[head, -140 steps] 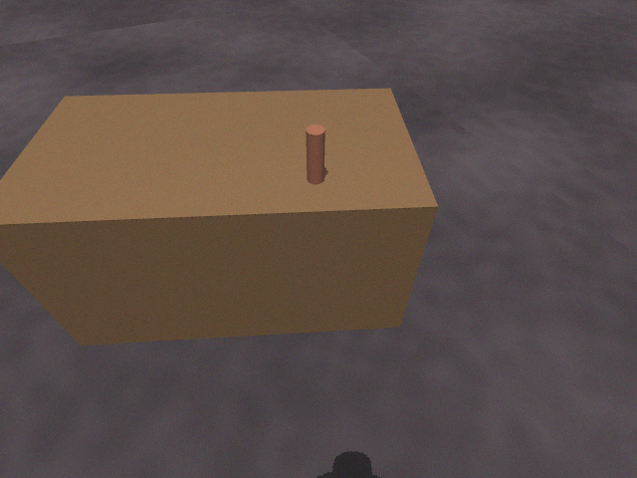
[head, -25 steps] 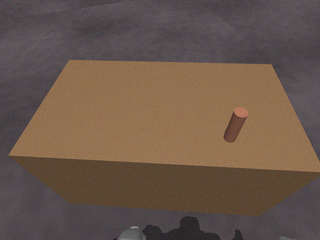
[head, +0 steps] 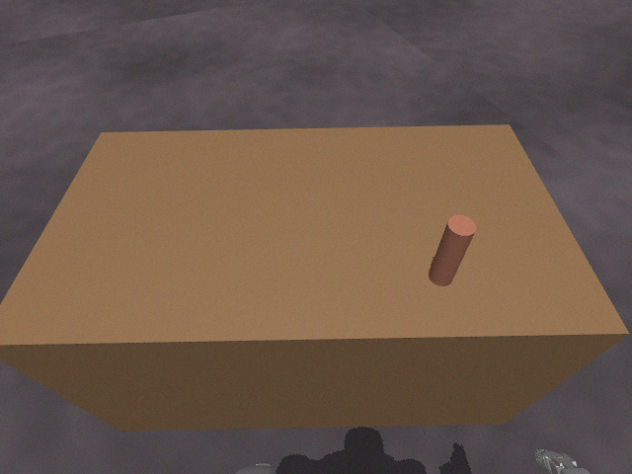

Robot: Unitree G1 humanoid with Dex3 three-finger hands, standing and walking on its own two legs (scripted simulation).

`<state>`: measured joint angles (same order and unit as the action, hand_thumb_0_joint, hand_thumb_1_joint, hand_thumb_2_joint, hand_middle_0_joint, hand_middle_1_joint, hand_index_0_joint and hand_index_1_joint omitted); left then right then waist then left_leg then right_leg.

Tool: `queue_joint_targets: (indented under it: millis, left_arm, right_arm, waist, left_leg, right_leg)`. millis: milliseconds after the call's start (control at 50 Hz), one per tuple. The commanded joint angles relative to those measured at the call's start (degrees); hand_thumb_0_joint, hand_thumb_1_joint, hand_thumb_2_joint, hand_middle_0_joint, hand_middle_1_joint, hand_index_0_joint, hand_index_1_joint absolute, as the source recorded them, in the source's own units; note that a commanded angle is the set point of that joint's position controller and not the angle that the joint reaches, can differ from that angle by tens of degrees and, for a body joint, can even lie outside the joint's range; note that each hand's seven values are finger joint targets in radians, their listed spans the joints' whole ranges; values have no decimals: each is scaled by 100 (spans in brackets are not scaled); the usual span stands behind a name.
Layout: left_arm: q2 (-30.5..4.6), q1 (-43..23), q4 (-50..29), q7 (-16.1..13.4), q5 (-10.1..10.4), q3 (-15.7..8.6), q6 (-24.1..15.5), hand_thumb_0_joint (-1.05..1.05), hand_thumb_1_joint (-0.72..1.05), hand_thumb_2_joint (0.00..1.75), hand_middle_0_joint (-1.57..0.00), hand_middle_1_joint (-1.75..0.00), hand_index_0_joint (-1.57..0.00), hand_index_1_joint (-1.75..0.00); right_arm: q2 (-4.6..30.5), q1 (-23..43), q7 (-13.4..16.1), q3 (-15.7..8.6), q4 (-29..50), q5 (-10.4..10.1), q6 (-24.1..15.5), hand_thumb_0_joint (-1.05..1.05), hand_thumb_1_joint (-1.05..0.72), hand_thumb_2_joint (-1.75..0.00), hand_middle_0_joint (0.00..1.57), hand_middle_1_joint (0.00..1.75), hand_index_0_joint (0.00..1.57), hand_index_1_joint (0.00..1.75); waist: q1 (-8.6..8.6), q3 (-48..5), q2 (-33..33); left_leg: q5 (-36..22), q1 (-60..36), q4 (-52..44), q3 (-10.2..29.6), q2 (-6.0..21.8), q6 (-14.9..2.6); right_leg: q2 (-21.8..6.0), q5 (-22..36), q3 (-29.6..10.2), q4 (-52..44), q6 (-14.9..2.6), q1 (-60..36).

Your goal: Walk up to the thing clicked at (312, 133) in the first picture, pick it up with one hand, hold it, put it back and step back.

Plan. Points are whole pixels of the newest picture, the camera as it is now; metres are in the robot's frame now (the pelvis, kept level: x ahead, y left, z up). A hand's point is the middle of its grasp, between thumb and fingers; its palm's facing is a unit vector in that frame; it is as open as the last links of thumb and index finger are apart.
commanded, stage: walk up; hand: right
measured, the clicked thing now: (450, 253) +0.49 -0.21 -0.08
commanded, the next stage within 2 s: stand in 1.02 s
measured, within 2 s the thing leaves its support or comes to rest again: neither
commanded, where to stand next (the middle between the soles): +0.06 -0.01 m, yaw +1 degrees
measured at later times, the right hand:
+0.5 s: hand out of the picture +0.08 -0.26 -0.13, palm faces -0.02 +0.93 -0.37, open 7.4 cm
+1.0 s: hand out of the picture +0.12 -0.24 -0.12, palm faces -0.04 +0.94 -0.35, open 7.4 cm
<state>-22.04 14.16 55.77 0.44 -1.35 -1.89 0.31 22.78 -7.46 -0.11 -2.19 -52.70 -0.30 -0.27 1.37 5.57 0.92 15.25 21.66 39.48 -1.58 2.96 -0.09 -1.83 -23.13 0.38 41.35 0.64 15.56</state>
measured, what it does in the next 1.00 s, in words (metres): stands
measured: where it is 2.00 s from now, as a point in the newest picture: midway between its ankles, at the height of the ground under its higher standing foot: outside the picture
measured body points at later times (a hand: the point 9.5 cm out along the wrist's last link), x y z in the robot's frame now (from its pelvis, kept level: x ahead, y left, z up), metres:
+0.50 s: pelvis +0.01 +0.00 +0.02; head +0.03 +0.00 +0.47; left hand +0.13 +0.29 -0.10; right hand +0.09 -0.31 -0.10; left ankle +0.07 +0.14 -0.72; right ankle -0.01 -0.13 -0.72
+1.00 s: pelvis +0.02 +0.01 +0.03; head +0.03 +0.01 +0.48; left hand +0.09 +0.31 -0.11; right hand +0.13 -0.29 -0.10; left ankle +0.07 +0.14 -0.72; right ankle -0.01 -0.13 -0.72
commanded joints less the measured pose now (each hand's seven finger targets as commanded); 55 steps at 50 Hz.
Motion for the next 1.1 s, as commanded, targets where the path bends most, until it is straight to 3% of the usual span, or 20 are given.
queue_joint_targets:
  millis: [0,20,40,80,180,240,420,580,740,800,1080]
  left_arm:
    - [-1238,-430,-395,-59,52,-263,-174,0,90,90,-20,-30,-20,-30]
    - [-1283,-389,-402,-37,41,-266,-159,0,90,90,-20,-30,-20,-30]
    - [-1292,-406,-393,-35,49,-258,-148,0,90,90,-20,-30,-20,-30]
    - [-1243,-683,-307,-32,53,-229,-133,0,90,90,-20,-30,-20,-30]
    - [-1200,-729,-102,-31,115,-190,-121,0,90,90,-20,-30,-20,-30]
    - [-1215,-989,-33,-25,129,-190,-105,0,90,90,-20,-30,-20,-30]
    - [-1099,-1274,213,2,141,-164,-65,0,90,90,-20,-30,-20,-30]
    - [-1042,-1321,423,15,132,-147,-59,0,90,90,-20,-30,-20,-30]
    - [-1041,-1270,549,7,111,-160,-65,0,90,90,-20,-30,-20,-30]
    - [-1000,-1215,586,6,118,-142,-66,0,90,90,-20,-30,-20,-30]
    - [-1025,-1039,621,-52,77,-103,-198,0,90,90,-20,-30,-20,-30]
  right_arm:
    - [1180,67,87,-246,179,6,-230,0,-90,-90,20,30,20,30]
    - [1193,152,81,-213,169,30,-234,0,-90,-90,20,30,20,30]
    - [1213,186,69,-189,99,46,-230,0,-90,-90,20,30,20,30]
    - [1132,238,49,-155,-57,38,-218,0,-90,-90,20,30,20,30]
    - [1127,344,31,-45,-314,52,-256,0,-90,-90,20,30,20,30]
    - [1091,270,41,-11,-487,44,-265,0,-90,-90,20,30,20,30]
    - [1076,393,80,3,-751,65,-287,0,-90,-90,20,30,20,30]
    - [1002,558,83,22,-841,66,-266,0,-90,-90,20,30,20,30]
    - [1000,578,94,-10,-895,54,-240,0,-90,-90,20,30,20,30]
    - [983,666,82,-4,-891,56,-220,0,-90,-90,20,30,20,30]
    - [923,665,38,-19,-952,84,-173,0,-90,-90,20,30,20,30]
  waist:
    - [-128,-842,-547]
    - [-88,-906,-689]
    - [-73,-731,-591]
    - [-140,-445,-407]
    - [-47,-522,-128]
    - [-92,-524,-152]
    - [-124,-802,5]
    - [-138,-728,-108]
    - [-168,-837,-142]
    - [-162,-680,-61]
    - [-152,-785,-4]
  left_leg:
    - [-1007,-864,-798,898,609,-496]
    - [-546,-773,-813,749,504,-485]
    - [-443,-673,-798,695,427,-404]
    - [-211,-663,-1061,604,292,-237]
    - [-662,-784,-1351,688,419,-236]
    - [-887,-852,-1495,620,389,-142]
    - [-1326,-1164,-1818,550,474,-110]
    - [-1173,-1329,-1998,519,466,-89]
    - [-1598,-1582,-1976,459,487,-78]
    - [-1228,-1465,-2101,528,468,-62]
    - [-1612,-1713,-2125,544,534,-60]
  right_leg:
    - [-377,1379,-557,-961,-394,142]
    - [-449,915,-709,-1185,-448,76]
    - [-522,606,-796,-1366,-480,126]
    - [-578,535,-795,-1490,-503,223]
    - [-533,843,-699,-1747,-445,-135]
    - [-544,951,-675,-1883,-423,-270]
    - [-501,1431,-483,-2131,-327,-715]
    - [-526,1455,-485,-2451,-252,-681]
    - [-547,1692,-397,-2550,-214,-771]
    - [-535,1447,-391,-2648,-182,-719]
    - [-601,1681,-387,-2698,-108,-813]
